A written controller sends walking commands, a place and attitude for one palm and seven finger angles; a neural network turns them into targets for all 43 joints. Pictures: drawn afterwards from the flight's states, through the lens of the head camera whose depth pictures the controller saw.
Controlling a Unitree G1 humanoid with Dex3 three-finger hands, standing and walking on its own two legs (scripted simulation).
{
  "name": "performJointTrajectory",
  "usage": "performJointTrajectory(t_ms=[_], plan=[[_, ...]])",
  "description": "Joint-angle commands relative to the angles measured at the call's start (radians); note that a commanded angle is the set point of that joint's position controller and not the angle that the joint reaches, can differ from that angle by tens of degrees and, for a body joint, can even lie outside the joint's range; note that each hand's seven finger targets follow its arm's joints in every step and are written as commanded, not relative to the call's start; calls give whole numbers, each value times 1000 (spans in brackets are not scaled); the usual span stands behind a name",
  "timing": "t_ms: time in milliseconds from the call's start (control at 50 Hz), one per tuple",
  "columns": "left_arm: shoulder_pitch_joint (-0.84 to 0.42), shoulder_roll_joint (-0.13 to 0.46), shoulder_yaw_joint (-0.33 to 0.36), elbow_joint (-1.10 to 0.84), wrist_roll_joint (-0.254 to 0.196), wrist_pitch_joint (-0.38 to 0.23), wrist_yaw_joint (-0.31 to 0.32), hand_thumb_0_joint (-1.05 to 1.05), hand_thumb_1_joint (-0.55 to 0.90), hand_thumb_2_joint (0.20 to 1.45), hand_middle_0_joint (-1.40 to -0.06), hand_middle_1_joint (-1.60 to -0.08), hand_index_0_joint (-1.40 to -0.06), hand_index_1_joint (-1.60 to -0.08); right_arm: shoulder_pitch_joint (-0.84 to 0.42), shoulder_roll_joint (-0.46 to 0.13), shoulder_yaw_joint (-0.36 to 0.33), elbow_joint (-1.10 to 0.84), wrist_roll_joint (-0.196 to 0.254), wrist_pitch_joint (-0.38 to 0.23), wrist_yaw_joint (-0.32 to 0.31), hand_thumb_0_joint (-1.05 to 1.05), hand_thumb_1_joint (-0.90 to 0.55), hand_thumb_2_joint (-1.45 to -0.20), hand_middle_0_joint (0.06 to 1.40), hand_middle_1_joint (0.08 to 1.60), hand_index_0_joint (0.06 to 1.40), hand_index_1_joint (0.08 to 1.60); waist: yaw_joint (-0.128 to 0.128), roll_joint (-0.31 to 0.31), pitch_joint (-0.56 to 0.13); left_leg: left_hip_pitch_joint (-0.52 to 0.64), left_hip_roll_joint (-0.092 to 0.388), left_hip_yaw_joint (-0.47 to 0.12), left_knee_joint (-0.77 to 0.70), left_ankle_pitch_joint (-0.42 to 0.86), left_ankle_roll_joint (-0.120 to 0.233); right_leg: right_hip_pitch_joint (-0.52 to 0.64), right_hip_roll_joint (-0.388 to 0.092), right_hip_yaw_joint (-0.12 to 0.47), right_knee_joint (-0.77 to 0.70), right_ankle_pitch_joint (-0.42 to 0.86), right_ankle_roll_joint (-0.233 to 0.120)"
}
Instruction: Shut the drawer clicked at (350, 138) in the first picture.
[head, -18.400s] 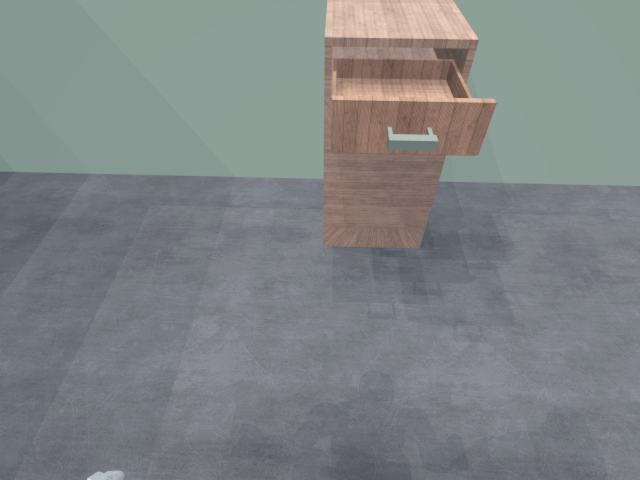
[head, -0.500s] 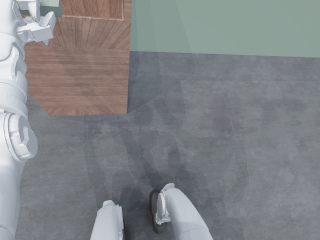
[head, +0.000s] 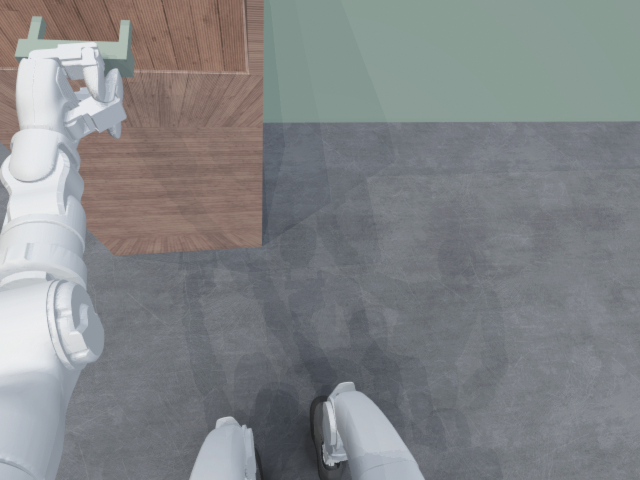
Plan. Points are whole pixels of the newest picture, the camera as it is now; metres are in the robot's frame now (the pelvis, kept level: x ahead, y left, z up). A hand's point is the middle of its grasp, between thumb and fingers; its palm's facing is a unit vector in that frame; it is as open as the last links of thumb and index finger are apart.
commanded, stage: pull the fist back off the drawer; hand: left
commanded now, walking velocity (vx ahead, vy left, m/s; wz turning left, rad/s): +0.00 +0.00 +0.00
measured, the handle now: (80, 43) +0.63 +0.21 +0.07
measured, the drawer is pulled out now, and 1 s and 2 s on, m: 0.00 0.00 0.00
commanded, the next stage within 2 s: draw the hand back to the body in 0.04 s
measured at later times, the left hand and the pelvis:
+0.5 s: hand (47, 148) +0.45 +0.20 +0.12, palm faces +0.02 -1.00 -0.04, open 3.3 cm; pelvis +0.06 +0.00 +0.05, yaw +1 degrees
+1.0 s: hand out of the picture +0.30 +0.22 +0.20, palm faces +0.32 -0.91 -0.27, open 3.3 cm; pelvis +0.05 -0.01 +0.09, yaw +3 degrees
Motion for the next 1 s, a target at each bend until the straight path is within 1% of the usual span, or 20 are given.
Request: performJointTrajectory(t_ms=[0, 80, 100, 140, 180, 200, 280, 320, 360, 380, 420, 520, 560, 620, 640, 660, 720, 780, 880, 980], plan=[[-440, 268, 55, -265, -33, -82, 23, 0, 900, 900, -1400, -1600, -1400, -1600, 186, -199, -78, -38, 2, 7, -13, 0, -900, -900, 200, 300, 200, 300, 12, 156, -518, 304, 6, -86, -182, 414, -34, 390, 28, 61, -74, 177, -19], [-384, 198, 23, -279, -44, -99, 26, 0, 900, 900, -1400, -1600, -1400, -1600, 175, -188, -86, -46, 3, 19, -12, 0, -900, -900, 200, 300, 200, 300, 15, 148, -511, 347, 7, -82, -179, 500, -40, 392, 27, 58, -70, 240, -19], [-383, 220, 42, -298, -44, -104, 27, 0, 900, 900, -1400, -1600, -1400, -1600, 178, -190, -89, -42, 3, 24, -12, 0, -900, -900, 200, 300, 200, 300, 22, 154, -529, 364, 11, -84, -180, 536, -46, 402, 27, 58, -67, 261, -18], [-276, 243, 80, -349, -56, -110, 23, 0, 900, 900, -1400, -1600, -1400, -1600, 175, -188, -95, -65, 7, 31, -10, 0, -900, -900, 200, 300, 200, 300, 68, 149, -596, 387, 5, -70, -187, 597, -48, 488, 28, 68, -71, 327, -20], [-129, 229, 79, -494, -81, -107, 11, 0, 900, 900, -1400, -1600, -1400, -1600, 158, -181, -104, -105, 16, 36, -5, 0, -900, -900, 200, 300, 200, 300, 117, 202, -688, 489, 8, -69, -212, 749, -61, 571, 29, 68, -80, 420, -26], [-50, 188, 52, -544, -95, -92, 3, 0, 900, 900, -1400, -1600, -1400, -1600, 149, -172, -108, -113, 25, 37, -2, 0, -900, -900, 200, 300, 200, 300, 122, 182, -700, 529, 13, -68, -227, 803, -64, 600, 30, 68, -100, 459, -21], [163, 72, -17, -666, -163, -15, -23, 0, 900, 900, -1400, -1600, -1400, -1600, 101, -157, -117, -135, 59, 29, -7, 0, -900, -900, 200, 300, 200, 300, 132, 61, -557, 489, 18, -40, -305, 754, -37, 707, 28, 68, -176, 497, -15], [253, 65, -13, -768, -184, 5, -22, 0, 900, 900, -1400, -1600, -1400, -1600, 76, -149, -119, -144, 67, 14, -15, 0, -900, -900, 200, 300, 200, 300, 152, 81, -537, 495, 14, -23, -340, 746, -35, 770, 20, 72, -195, 534, -13], [301, 9, -59, -819, -200, 17, -23, 0, 900, 900, -1400, -1600, -1400, -1600, 43, -143, -117, -138, 74, -6, -20, 0, -900, -900, 200, 300, 200, 300, 140, 50, -444, 501, 12, -18, -370, 690, -35, 769, 19, 65, -224, 503, -9], [335, -6, -65, -840, -206, 19, -21, 0, 900, 900, -1400, -1600, -1400, -1600, 30, -141, -117, -139, 77, -15, -25, 0, -900, -900, 200, 300, 200, 300, 144, 79, -410, 525, 10, -13, -377, 696, -33, 754, 18, 65, -235, 495, -11], [372, -37, -95, -888, -212, 25, -23, 0, 900, 900, -1400, -1600, -1400, -1600, 12, -136, -117, -130, 78, -32, -30, 0, -900, -900, 200, 300, 200, 300, 142, 77, -390, 569, 12, -20, -396, 725, -41, 763, 15, 57, -248, 499, -9], [492, -59, -125, -1032, -229, 55, -45, 0, 900, 900, -1400, -1600, -1400, -1600, -53, -129, -113, -138, 84, -82, -45, 0, -900, -900, 200, 300, 200, 300, 163, 87, -352, 673, 14, -41, -432, 785, -62, 782, 6, 43, -278, 488, -10], [544, -51, -105, -1047, -241, 80, -49, 0, 900, 900, -1400, -1600, -1400, -1600, -86, -130, -107, -146, 86, -99, -53, 0, -900, -900, 200, 300, 200, 300, 173, 16, -310, 647, 8, -40, -458, 712, -57, 822, 1, 38, -296, 474, -10], [590, -63, -112, -1106, -249, 112, -63, 0, 900, 900, -1400, -1600, -1400, -1600, -141, -121, -94, -168, 94, -119, -61, 0, -900, -900, 200, 300, 200, 300, 190, 46, -268, 661, -1, -35, -492, 661, -56, 847, -5, 39, -317, 446, -14], [585, 17, -146, -1239, -119, 132, 61, 0, 900, 900, -1400, -1600, -1400, -1600, -215, -111, -108, -184, 85, -113, -71, 0, -900, -900, 200, 300, 200, 300, 244, 85, -279, 717, -8, -35, -528, 672, -47, 893, -32, 73, -365, 392, -27], [665, -62, -176, -1257, -108, 159, 125, 0, 900, 900, -1400, -1600, -1400, -1600, -215, -94, -103, -190, 81, -119, -77, 0, -900, -900, 200, 300, 200, 300, 224, 66, -235, 741, 1, -37, -555, 647, -54, 877, -31, 61, -390, 357, -22], [811, -101, -201, -1308, -83, 215, 219, 0, 900, 900, -1400, -1600, -1400, -1600, -246, -87, -89, -181, 80, -119, -89, 0, -900, -900, 200, 300, 200, 300, 237, 4, -174, 769, 10, -35, -618, 622, -50, 946, -28, 59, -441, 356, -20], [828, -75, -177, -1363, -64, 237, 262, 0, 900, 900, -1400, -1600, -1400, -1600, -281, -86, -79, -165, 75, -118, -103, 0, -900, -900, 200, 300, 200, 300, 242, -16, -108, 778, 6, -30, -678, 533, -41, 997, -27, 61, -492, 320, -23], [879, -86, -179, -1467, -47, 250, 288, 0, 900, 900, -1400, -1600, -1400, -1600, -312, -74, -65, -151, 64, -139, -112, 0, -900, -900, 200, 300, 200, 300, 254, 41, -56, 856, 1, -31, -748, 518, -45, 1044, -24, 58, -556, 293, -27], [1059, -83, -143, -1562, -46, 251, 295, 0, 900, 900, -1400, -1600, -1400, -1600, -327, -68, -65, -144, 52, -164, -103, 0, -900, -900, 200, 300, 200, 300, 274, 18, -32, 889, 2, -32, -777, 578, -48, 1106, -19, 56, -587, 336, -26]])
